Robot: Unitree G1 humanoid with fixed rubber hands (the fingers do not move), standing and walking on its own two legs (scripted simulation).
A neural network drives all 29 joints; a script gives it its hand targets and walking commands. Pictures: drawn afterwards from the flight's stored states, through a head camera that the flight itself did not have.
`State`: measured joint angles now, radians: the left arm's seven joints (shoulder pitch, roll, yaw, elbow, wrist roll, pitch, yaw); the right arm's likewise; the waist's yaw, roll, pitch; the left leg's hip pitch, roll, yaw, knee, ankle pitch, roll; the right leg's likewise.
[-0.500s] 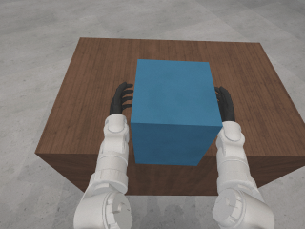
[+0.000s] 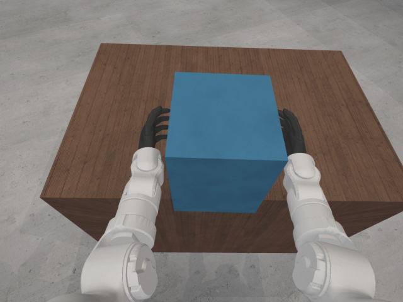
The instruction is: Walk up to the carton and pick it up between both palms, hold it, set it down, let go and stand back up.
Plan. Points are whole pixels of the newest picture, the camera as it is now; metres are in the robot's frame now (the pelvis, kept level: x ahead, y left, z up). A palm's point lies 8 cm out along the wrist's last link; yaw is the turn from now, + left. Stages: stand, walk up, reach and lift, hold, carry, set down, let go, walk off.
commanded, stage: set down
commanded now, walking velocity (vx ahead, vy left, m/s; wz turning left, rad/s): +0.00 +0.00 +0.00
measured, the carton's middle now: (218, 148) +0.44 -0.02 +0.00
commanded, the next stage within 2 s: none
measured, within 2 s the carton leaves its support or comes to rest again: neither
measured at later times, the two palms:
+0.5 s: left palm (118, 128) +0.42 +0.19 +0.08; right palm (302, 126) +0.45 -0.19 +0.08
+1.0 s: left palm (106, 92) +0.42 +0.18 +0.17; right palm (327, 91) +0.46 -0.20 +0.17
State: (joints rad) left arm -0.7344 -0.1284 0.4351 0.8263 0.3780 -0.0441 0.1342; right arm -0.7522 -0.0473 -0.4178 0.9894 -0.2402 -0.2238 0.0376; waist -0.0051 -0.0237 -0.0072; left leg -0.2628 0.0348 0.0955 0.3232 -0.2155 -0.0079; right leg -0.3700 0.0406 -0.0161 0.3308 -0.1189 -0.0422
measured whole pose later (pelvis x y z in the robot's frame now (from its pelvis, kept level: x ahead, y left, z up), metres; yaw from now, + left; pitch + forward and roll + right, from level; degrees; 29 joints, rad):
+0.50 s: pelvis -0.01 +0.00 -0.02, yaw +2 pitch +18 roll -1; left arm -1.00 0.14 0.06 1.31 -0.10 -0.22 0.16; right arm -1.04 -0.33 0.07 1.46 0.35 -0.26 -0.01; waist 0.04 0.02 -0.21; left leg -0.58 0.05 0.04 0.56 -0.29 -0.02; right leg -0.63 0.04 -0.07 0.46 -0.15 -0.05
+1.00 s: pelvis -0.04 -0.03 -0.01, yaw +3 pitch +17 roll +1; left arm -1.22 0.27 0.02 1.30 -0.23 0.01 0.13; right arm -1.23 -0.40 0.16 1.33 0.45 0.04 -0.02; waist 0.05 -0.01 -0.21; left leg -0.56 0.06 0.03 0.46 -0.20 -0.03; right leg -0.63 0.05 -0.08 0.42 -0.09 -0.09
